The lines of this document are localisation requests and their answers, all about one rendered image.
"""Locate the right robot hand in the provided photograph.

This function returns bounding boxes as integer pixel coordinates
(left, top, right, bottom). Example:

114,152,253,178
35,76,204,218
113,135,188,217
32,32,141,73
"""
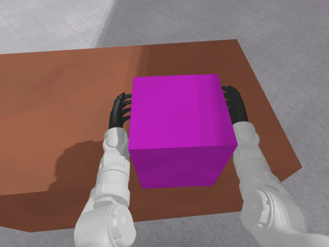
222,85,248,125

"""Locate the robot right upper arm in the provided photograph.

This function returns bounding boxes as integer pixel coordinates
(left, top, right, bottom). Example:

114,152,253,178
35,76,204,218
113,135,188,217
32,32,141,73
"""
240,189,329,247

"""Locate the carton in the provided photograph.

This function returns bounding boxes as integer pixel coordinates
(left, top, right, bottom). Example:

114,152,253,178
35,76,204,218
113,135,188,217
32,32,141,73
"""
128,74,238,189

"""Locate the robot left upper arm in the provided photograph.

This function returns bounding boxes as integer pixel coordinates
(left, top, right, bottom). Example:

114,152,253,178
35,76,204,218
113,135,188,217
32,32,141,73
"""
74,203,136,247

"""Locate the pedestal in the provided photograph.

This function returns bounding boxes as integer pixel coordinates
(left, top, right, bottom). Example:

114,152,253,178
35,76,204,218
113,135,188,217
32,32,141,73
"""
0,39,302,233

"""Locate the left robot forearm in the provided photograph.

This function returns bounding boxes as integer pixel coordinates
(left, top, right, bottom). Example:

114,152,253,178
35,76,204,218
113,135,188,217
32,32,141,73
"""
74,127,130,247

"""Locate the left robot hand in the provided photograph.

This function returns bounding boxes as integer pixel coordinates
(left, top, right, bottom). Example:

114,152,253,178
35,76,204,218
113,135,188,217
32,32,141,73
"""
109,93,132,129

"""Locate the right robot forearm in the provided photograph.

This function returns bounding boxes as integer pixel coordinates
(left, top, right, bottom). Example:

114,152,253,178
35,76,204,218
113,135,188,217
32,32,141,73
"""
233,121,309,227

